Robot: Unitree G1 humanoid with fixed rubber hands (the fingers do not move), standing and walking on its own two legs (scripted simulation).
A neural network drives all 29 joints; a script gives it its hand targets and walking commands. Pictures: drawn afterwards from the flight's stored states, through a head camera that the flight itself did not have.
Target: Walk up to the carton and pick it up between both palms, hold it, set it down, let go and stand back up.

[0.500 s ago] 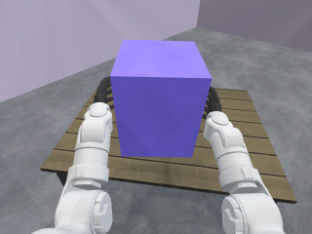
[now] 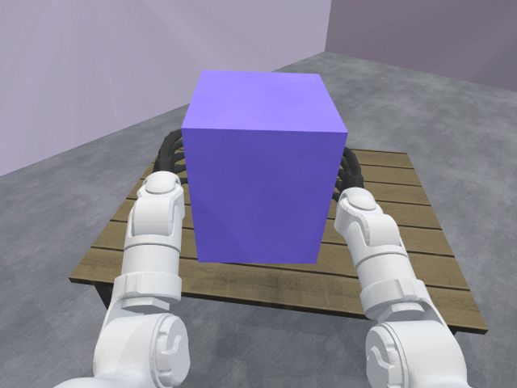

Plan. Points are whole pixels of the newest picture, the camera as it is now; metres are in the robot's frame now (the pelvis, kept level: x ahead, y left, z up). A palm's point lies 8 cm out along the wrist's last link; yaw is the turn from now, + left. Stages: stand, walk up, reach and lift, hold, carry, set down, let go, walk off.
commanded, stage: hold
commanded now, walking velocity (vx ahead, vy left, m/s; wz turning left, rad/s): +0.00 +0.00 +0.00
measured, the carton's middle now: (259, 167) +0.43 +0.01 +0.18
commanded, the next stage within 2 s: none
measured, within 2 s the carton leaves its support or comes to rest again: neither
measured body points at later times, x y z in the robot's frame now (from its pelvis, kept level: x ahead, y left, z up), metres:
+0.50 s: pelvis +0.00 +0.00 +0.00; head -0.05 +0.01 +0.45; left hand +0.39 +0.15 +0.20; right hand +0.39 -0.14 +0.17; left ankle +0.04 +0.12 -0.75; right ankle +0.04 -0.11 -0.75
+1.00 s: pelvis +0.00 +0.00 +0.00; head -0.05 +0.00 +0.45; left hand +0.39 +0.16 +0.20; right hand +0.39 -0.13 +0.18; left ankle +0.04 +0.12 -0.75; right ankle +0.04 -0.11 -0.75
